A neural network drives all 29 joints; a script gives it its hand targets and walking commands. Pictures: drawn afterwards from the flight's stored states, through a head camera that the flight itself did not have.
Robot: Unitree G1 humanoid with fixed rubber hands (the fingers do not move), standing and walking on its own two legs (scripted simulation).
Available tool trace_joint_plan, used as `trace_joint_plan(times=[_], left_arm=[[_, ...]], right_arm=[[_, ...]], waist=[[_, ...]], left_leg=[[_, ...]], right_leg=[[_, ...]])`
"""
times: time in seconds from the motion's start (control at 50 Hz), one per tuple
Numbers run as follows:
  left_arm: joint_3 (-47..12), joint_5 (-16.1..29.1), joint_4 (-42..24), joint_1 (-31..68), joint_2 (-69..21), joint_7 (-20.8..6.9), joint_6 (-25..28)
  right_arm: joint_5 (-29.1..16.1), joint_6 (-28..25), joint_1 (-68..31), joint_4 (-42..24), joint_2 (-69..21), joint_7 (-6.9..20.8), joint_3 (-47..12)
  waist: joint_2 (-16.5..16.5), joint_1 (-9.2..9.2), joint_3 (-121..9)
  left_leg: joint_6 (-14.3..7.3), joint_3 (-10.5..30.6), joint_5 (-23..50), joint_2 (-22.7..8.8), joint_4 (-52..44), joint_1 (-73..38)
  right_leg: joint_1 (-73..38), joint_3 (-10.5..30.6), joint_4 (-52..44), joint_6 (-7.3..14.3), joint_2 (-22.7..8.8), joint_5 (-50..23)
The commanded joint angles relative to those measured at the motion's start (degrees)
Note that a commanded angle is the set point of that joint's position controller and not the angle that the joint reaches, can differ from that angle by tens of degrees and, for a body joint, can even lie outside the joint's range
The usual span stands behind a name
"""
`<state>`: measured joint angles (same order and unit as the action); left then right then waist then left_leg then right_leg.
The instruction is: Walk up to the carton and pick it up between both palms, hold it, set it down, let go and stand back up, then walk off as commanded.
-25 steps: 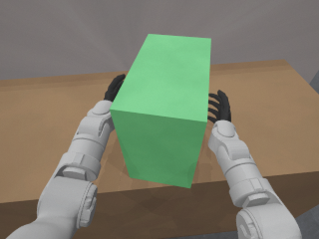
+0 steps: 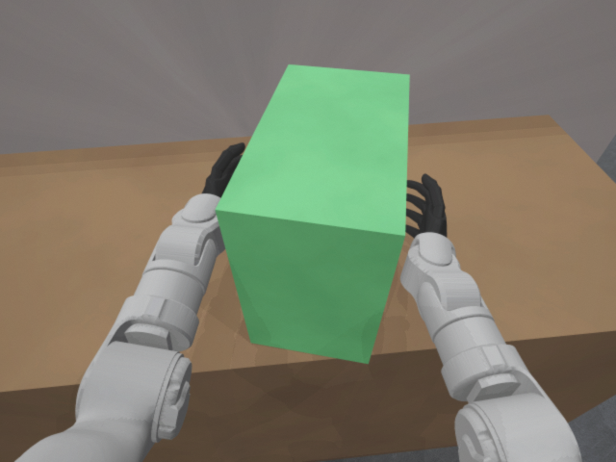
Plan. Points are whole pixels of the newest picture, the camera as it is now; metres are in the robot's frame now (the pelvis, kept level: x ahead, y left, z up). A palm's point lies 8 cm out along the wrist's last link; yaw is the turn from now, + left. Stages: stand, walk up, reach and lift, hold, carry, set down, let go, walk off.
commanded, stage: reach and lift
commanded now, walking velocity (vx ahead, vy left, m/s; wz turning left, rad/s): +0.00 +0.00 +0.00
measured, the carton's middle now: (328, 212) +0.46 +0.00 +0.08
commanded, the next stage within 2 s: none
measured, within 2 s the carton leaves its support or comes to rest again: leaves its support in 0.46 s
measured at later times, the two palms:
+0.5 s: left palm (227, 197) +0.43 +0.14 +0.14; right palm (433, 238) +0.39 -0.13 +0.10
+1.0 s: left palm (230, 194) +0.41 +0.13 +0.16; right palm (443, 242) +0.37 -0.14 +0.11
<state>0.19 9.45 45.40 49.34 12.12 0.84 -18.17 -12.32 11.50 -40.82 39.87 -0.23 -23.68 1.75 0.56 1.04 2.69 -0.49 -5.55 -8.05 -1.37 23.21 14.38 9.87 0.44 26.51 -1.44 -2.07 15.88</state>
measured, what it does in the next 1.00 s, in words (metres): stands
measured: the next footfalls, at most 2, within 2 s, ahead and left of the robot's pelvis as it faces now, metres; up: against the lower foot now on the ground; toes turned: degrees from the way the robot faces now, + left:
none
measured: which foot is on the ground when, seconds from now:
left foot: down 0.00-1.00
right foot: down 0.00-1.00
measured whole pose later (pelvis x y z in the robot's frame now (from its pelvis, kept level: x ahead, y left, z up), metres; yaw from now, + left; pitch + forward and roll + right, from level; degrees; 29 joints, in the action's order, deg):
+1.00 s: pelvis +0.00 +0.00 +0.00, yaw +0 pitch +0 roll +0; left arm 10.4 -7.7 47.0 47.5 3.1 -1.8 -7.6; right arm -1.9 -1.6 -36.6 44.8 -4.0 -18.6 11.9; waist 1.8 1.0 -1.9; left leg -0.5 -5.5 -7.6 -1.5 22.7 14.6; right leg 9.8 0.4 25.2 -1.6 -1.9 15.1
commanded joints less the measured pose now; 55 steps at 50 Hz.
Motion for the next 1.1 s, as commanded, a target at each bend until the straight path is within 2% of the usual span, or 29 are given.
trace_joint_plan(times=[0.0, 0.04, 0.06, 0.08, 0.1, 0.14, 0.18, 0.24, 0.26, 0.28, 0.32, 0.38, 0.4, 0.42, 0.5, 0.52, 0.6, 0.62, 0.66, 0.72, 0.78, 0.82, 0.84, 0.86, 0.88, 0.9, 0.98, 1.04, 1.08], left_arm=[[1.91, -5.21, -16.45, 28.12, -9.97, -0.92, 5.56], [2.9, -5.82, -12.58, 27.13, -9.9, -1.78, 5.96], [1.73, -5.52, -12.46, 26.62, -11.68, -2.32, 5.97], [2.45, -6.67, -12.03, 26.75, -11.99, -3.0, 6.51], [2.81, -6.7, -12.18, 27.63, -12.97, -3.13, 7.01], [3.2, -8.31, -11.68, 26.59, -12.59, -2.95, 7.13], [1.49, -8.86, -10.32, 27.01, -16.94, -3.67, 7.59], [1.72, -11.46, -8.85, 29.05, -22.72, -5.54, 9.0], [-0.46, -11.56, -9.9, 32.92, -27.42, -6.85, 9.57], [0.45, -13.79, -6.0, 31.57, -32.87, -8.72, 9.48], [-4.01, -14.97, -6.14, 32.71, -45.4, -11.11, 9.32], [-3.66, -16.93, -4.32, 32.35, -48.72, -12.3, 9.77], [-1.0, -18.35, -2.15, 32.89, -45.35, -12.63, 9.81], [-3.46, -17.41, -4.05, 31.02, -48.14, -12.38, 10.02], [-2.84, -17.35, -2.37, 29.52, -48.93, -12.21, 10.52], [-2.33, -18.08, -2.14, 30.97, -49.42, -12.34, 10.18], [-3.15, -17.12, -4.2, 29.94, -50.18, -11.9, 11.63], [-3.82, -17.37, -6.17, 31.68, -50.83, -11.53, 12.3], [-1.32, -19.52, -4.3, 30.45, -48.91, -11.43, 12.12], [-5.63, -16.95, -9.98, 35.01, -52.12, -10.21, 13.98], [-2.6, -20.01, -6.54, 34.52, -50.71, -10.36, 14.42], [-3.35, -18.66, -9.08, 37.46, -49.59, -9.97, 16.25], [-2.13, -20.61, -6.23, 33.11, -48.46, -9.46, 15.31], [-3.75, -18.79, -8.65, 34.94, -50.13, -9.03, 15.91], [-4.68, -18.95, -5.94, 32.79, -51.05, -8.98, 14.99], [-7.31, -17.33, -11.53, 36.08, -51.84, -8.3, 15.3], [-7.05, -18.04, -10.39, 34.6, -52.78, -7.36, 12.95], [-10.05, -15.77, -16.72, 37.2, -53.98, -5.94, 12.51], [-12.08, -15.24, -16.71, 35.06, -55.88, -5.11, 10.4]], right_arm=[[7.46, -6.5, -33.87, -15.54, -5.33, 1.57, 3.56], [9.37, -6.69, -33.03, -13.98, -5.09, 2.1, 6.03], [9.7, -6.9, -32.93, -12.25, -5.68, 2.55, 4.99], [9.35, -7.23, -34.02, -13.32, -6.65, 2.87, 4.6], [10.14, -7.51, -34.89, -13.88, -7.57, 3.16, 5.34], [11.68, -8.2, -33.48, -11.6, -5.91, 3.19, 6.8], [13.34, -8.85, -34.06, -8.76, -7.87, 4.33, 7.59], [16.23, -10.42, -37.79, -9.98, -12.61, 6.79, 7.62], [18.22, -10.45, -38.05, -9.31, -18.3, 8.14, 6.65], [19.23, -11.22, -41.05, -10.26, -24.55, 10.13, 5.12], [19.47, -11.9, -44.66, -10.3, -36.12, 13.28, -0.33], [19.14, -12.61, -45.32, -12.69, -39.25, 15.38, -3.87], [20.73, -11.85, -43.55, -8.24, -37.49, 15.73, -1.34], [18.54, -12.57, -43.9, -10.62, -38.67, 15.85, -4.41], [17.5, -12.73, -43.57, -10.32, -38.87, 16.2, -5.8], [18.62, -12.96, -44.66, -9.82, -37.49, 16.08, -4.83], [16.98, -14.2, -46.75, -15.35, -39.63, 16.06, -9.75], [16.72, -15.97, -48.38, -15.42, -39.57, 16.07, -8.7], [17.84, -16.27, -49.08, -14.42, -38.02, 16.18, -7.67], [17.15, -19.15, -52.17, -16.37, -37.17, 16.45, -8.51], [17.75, -19.82, -52.08, -13.53, -36.96, 16.73, -8.29], [17.96, -21.54, -53.71, -15.39, -38.01, 16.85, -9.4], [17.63, -20.71, -50.89, -10.09, -36.45, 16.95, -10.01], [16.26, -22.23, -55.65, -15.73, -35.95, 17.32, -10.65], [16.98, -21.68, -52.64, -11.8, -35.4, 17.24, -10.13], [16.37, -22.37, -54.91, -16.19, -36.48, 17.53, -10.31], [14.76, -20.88, -55.4, -13.52, -34.61, 17.95, -12.53], [13.47, -20.91, -54.94, -16.55, -35.32, 18.11, -14.33], [12.15, -20.34, -58.8, -18.45, -33.79, 18.19, -15.74]], waist=[[1.86, 6.97, -35.92], [3.92, 8.29, -35.6], [2.34, 8.11, -33.71], [2.68, 6.8, -34.12], [4.78, 7.51, -35.1], [2.78, 7.8, -33.7], [1.45, 8.15, -30.6], [1.49, 6.26, -32.99], [2.52, 7.82, -34.91], [3.25, 5.98, -33.99], [1.11, 6.41, -38.75], [0.95, 5.62, -46.02], [-0.73, 5.55, -41.35], [-1.07, 5.5, -43.39], [0.75, 5.37, -42.0], [-0.86, 6.22, -40.44], [3.38, 3.8, -43.63], [1.23, 4.76, -48.21], [1.95, 4.02, -44.91], [-0.4, 5.03, -50.02], [1.86, 2.48, -43.92], [3.35, 3.43, -46.25], [3.33, 2.46, -38.24], [2.83, 1.92, -46.12], [1.77, 2.71, -41.03], [1.05, 3.31, -48.2], [1.65, 0.72, -43.36], [1.25, 2.31, -47.04], [-0.98, 0.46, -48.05]], left_leg=[[1.68, 3.93, 16.72, -0.93, 2.89, -21.12], [1.41, 4.21, 13.94, -0.84, 2.56, -20.67], [2.22, 4.45, 14.4, -1.38, 2.01, -21.39], [1.7, 3.69, 13.95, -1.15, 2.2, -21.07], [1.91, 4.32, 13.03, -0.86, 2.13, -20.43], [2.23, 4.01, 15.28, -1.03, 1.95, -21.84], [2.49, 4.21, 13.25, -1.52, 1.33, -21.84], [2.43, 3.31, 13.18, -1.48, 0.14, -22.34], [2.38, 3.53, 12.29, -1.03, -0.05, -22.37], [1.71, 2.88, 10.92, -0.81, -0.87, -21.17], [1.73, 3.51, 15.16, -0.65, -0.77, -23.09], [1.86, 3.4, 20.49, 0.28, 0.3, -24.03], [1.53, 3.45, 16.88, 0.55, -1.1, -22.84], [1.72, 2.93, 20.98, 0.72, 0.43, -24.2], [1.21, 4.1, 21.77, 0.46, 0.65, -24.86], [1.48, 4.39, 21.78, 0.24, 0.24, -25.24], [0.01, 4.21, 23.34, 0.69, 1.63, -23.14], [0.86, 4.84, 25.73, 0.67, 1.83, -25.75], [1.17, 4.24, 24.15, 0.26, 1.22, -25.47], [2.2, 5.18, 30.5, -0.24, 2.78, -30.59], [1.09, 3.86, 26.39, -0.19, 1.16, -29.36], [0.67, 3.02, 22.7, 0.05, 0.09, -27.26], [0.69, 2.26, 21.1, -0.31, -0.93, -26.37], [0.96, 3.44, 23.9, -0.82, -0.01, -29.04], [0.8, 3.07, 21.48, -0.69, -0.77, -28.66], [1.65, 3.67, 23.59, -0.87, -0.22, -31.47], [1.08, 3.52, 22.09, -0.93, -0.29, -30.97], [2.0, 4.0, 25.1, -1.28, 0.33, -33.19], [2.01, 4.76, 28.01, -1.53, 1.3, -33.54]], right_leg=[[9.02, -5.56, -7.84, -1.24, 5.46, -22.45], [8.63, -5.22, -8.36, -1.83, 5.34, -21.18], [8.84, -5.7, -8.56, -1.36, 5.41, -20.07], [7.79, -5.3, -8.64, -1.13, 4.83, -20.31], [7.21, -5.4, -8.76, -1.46, 4.74, -19.13], [7.12, -5.86, -8.04, -1.73, 4.88, -22.21], [9.02, -6.56, -9.18, -1.25, 4.47, -16.87], [7.26, -6.54, -9.73, -0.88, 4.89, -16.02], [6.27, -6.4, -9.82, -1.18, 4.27, -15.84], [5.04, -5.98, -10.27, -0.92, 4.25, -15.02], [3.08, -5.34, -9.98, -0.83, 4.21, -19.32], [-1.15, -5.51, -9.68, -1.05, 4.99, -24.19], [-0.84, -5.4, -10.59, -1.27, 4.2, -21.18], [-1.73, -5.44, -9.47, -1.38, 4.73, -26.53], [-2.7, -5.23, -10.22, -0.94, 4.88, -24.56], [-1.67, -5.74, -10.35, -0.96, 4.88, -24.59], [-6.09, -4.42, -9.31, -1.54, 4.55, -29.81], [-6.05, -4.83, -9.21, -1.53, 4.98, -31.71], [-6.87, -4.85, -9.86, -1.16, 4.9, -27.77], [-3.21, -6.17, -9.67, -1.07, 5.8, -28.3], [-2.91, -5.81, -11.14, -1.02, 5.26, -23.94], [-6.18, -5.12, -10.94, -2.01, 4.68, -24.41], [-4.54, -5.62, -11.53, -2.09, 4.54, -21.5], [-4.01, -5.94, -11.31, -1.49, 5.69, -21.5], [-1.65, -6.37, -12.19, -1.13, 5.46, -18.6], [-1.07, -6.64, -11.86, -0.65, 5.93, -19.88], [-0.24, -6.33, -12.34, -0.53, 5.73, -16.85], [-0.95, -5.99, -11.35, -0.55, 6.05, -19.05], [2.36, -6.3, -11.78, 0.14, 6.74, -17.16]])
